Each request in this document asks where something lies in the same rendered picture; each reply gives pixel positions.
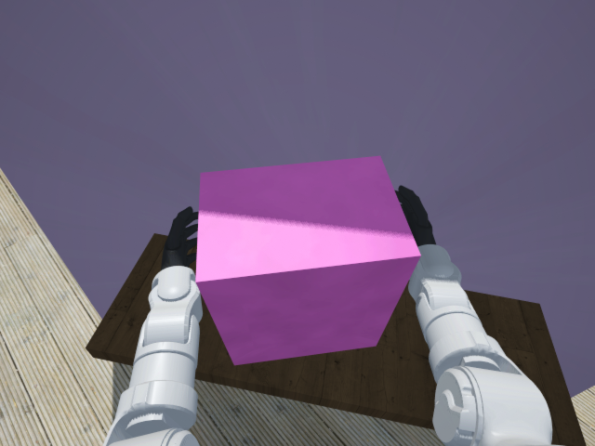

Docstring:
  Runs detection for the right robot forearm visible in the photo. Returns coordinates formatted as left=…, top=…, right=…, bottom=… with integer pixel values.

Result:
left=408, top=244, right=552, bottom=441

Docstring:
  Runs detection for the right robot upper arm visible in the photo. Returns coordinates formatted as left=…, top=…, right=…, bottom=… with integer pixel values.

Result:
left=432, top=365, right=562, bottom=446

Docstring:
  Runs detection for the carton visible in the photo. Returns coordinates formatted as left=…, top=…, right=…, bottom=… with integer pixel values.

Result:
left=195, top=156, right=421, bottom=365

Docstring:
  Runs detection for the right robot hand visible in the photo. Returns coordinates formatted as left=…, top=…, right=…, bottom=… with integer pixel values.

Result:
left=395, top=185, right=436, bottom=247

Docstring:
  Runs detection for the left robot forearm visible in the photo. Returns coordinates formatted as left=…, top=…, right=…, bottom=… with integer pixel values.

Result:
left=102, top=266, right=203, bottom=446

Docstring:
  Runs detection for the table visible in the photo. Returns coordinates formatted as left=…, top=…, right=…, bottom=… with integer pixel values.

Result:
left=86, top=233, right=587, bottom=446

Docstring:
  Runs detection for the left robot hand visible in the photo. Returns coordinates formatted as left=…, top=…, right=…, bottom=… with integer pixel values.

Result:
left=161, top=206, right=199, bottom=270

